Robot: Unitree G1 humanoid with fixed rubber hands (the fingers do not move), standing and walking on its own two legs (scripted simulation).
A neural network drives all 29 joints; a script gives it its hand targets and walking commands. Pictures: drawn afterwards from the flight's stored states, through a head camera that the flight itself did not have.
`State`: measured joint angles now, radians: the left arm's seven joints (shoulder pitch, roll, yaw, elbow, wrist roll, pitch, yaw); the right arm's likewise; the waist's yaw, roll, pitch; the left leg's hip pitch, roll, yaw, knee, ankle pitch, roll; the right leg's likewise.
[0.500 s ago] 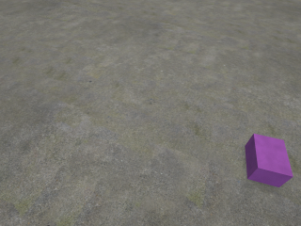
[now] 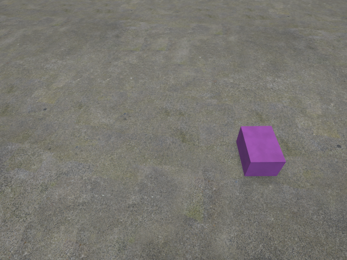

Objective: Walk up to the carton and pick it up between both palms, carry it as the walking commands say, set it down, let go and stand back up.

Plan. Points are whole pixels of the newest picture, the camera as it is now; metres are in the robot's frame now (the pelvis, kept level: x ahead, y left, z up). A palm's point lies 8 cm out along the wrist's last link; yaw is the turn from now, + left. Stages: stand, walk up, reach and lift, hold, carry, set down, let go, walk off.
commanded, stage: walk up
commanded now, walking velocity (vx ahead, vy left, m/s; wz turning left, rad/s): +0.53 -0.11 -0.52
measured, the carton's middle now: (258, 150) +0.94 -0.49 -0.70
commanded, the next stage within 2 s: none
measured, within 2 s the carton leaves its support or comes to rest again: neither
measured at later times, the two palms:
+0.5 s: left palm (110, 202) +0.32 +0.22 -0.14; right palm out of the picture +0.02 -0.28 -0.09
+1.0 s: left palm (155, 168) +0.43 +0.09 -0.12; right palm (332, 188) +0.38 -0.44 -0.12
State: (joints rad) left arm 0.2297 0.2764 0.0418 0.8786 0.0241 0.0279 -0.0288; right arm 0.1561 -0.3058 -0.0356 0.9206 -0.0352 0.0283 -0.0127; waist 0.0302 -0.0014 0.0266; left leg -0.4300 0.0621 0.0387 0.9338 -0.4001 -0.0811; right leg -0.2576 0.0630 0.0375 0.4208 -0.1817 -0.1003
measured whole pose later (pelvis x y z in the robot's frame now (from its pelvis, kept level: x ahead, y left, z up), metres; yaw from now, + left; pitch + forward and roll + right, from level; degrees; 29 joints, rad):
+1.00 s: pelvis +0.35 -0.16 +0.00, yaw -23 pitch -1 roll +0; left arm 0.34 0.25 0.04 1.00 0.03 -0.07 -0.02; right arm 0.11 -0.24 -0.06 0.88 -0.03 -0.02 0.04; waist 0.06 0.03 0.06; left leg -0.55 0.13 0.06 0.88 -0.22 -0.04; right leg -0.14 0.00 -0.03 0.38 -0.22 -0.03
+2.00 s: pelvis +0.57 -0.29 -0.01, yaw -27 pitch -2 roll -1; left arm 0.27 0.17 0.02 1.10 0.01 0.00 0.04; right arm 0.18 -0.19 -0.03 1.04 0.00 0.01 -0.02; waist 0.03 0.00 0.06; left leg -0.23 0.04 0.08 0.48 -0.21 0.01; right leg -0.12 -0.04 -0.10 0.44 -0.28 0.02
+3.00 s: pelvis +0.49 -0.48 +0.00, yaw -5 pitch +2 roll +1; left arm 0.41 0.22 0.02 0.94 0.04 0.00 0.03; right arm 0.08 -0.23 -0.04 0.82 -0.02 0.06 0.00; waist 0.07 0.04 0.01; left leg -0.39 -0.03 0.06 0.86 -0.43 0.00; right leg -0.17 0.00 -0.13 0.39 -0.27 -0.06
